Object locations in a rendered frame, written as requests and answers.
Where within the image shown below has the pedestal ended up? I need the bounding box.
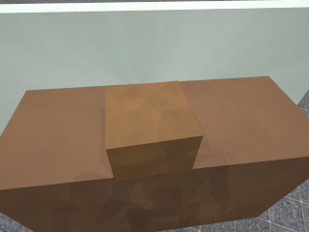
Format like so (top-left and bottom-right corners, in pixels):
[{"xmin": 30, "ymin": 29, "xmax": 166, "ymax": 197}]
[{"xmin": 0, "ymin": 76, "xmax": 309, "ymax": 232}]

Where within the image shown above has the carton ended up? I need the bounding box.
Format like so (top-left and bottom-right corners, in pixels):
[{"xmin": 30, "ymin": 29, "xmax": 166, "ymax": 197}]
[{"xmin": 105, "ymin": 80, "xmax": 203, "ymax": 182}]

